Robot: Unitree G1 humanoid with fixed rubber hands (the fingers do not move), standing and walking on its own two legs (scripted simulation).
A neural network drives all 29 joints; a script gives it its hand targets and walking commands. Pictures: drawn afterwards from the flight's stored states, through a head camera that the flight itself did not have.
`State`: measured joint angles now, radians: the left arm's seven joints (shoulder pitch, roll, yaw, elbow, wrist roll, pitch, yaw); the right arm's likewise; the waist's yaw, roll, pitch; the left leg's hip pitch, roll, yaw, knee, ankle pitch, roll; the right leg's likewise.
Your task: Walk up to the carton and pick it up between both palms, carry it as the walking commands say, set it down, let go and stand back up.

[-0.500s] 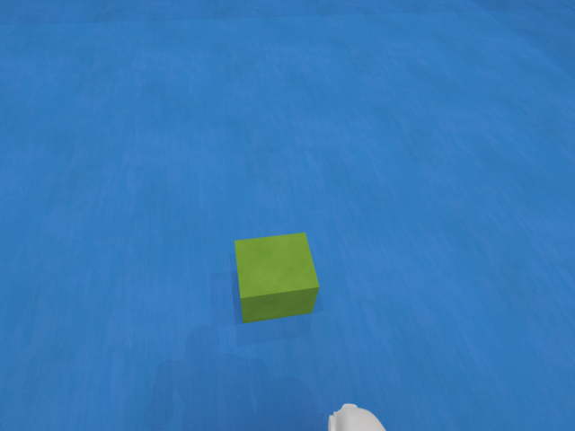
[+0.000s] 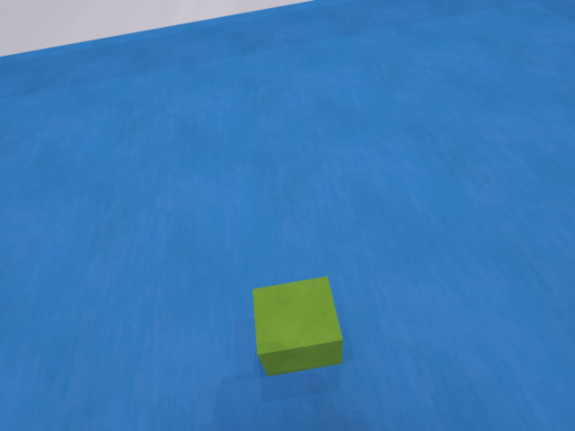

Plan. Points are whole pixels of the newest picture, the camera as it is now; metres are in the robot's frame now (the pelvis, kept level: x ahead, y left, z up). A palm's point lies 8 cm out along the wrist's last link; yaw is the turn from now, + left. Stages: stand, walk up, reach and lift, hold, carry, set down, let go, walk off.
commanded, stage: walk up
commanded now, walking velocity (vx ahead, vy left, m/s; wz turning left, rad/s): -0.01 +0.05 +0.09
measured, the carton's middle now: (297, 326) +0.56 +0.05 -0.68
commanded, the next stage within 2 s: stand in 2.00 s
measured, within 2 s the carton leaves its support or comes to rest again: neither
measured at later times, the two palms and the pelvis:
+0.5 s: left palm out of the picture +0.00 +0.33 -0.16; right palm out of the picture +0.06 -0.13 -0.13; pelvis +0.00 +0.09 -0.01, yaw +1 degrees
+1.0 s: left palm out of the picture +0.09 +0.29 -0.13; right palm out of the picture -0.06 -0.23 -0.11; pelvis +0.03 +0.03 +0.00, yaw +3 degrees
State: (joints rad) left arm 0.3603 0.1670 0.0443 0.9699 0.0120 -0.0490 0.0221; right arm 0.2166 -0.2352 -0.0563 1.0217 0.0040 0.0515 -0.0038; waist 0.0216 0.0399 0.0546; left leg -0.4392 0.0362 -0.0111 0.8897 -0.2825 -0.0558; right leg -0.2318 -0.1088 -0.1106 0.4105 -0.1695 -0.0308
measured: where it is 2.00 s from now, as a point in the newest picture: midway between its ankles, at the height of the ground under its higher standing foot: outside the picture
